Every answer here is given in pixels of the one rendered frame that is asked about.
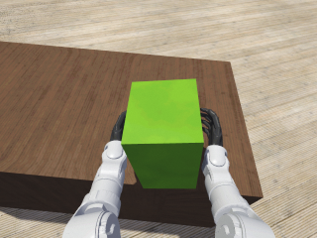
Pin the right robot hand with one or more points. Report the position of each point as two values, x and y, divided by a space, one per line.
214 131

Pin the robot left forearm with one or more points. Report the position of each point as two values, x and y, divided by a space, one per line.
108 183

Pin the pedestal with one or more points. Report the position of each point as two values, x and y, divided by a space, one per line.
58 107

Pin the carton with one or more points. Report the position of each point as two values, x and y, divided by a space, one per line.
162 135

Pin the left robot upper arm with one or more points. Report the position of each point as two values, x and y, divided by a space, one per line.
100 224

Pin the right robot upper arm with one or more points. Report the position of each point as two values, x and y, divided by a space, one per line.
235 225

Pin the left robot hand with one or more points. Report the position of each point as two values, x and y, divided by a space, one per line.
117 132

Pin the robot right forearm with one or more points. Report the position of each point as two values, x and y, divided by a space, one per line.
221 189

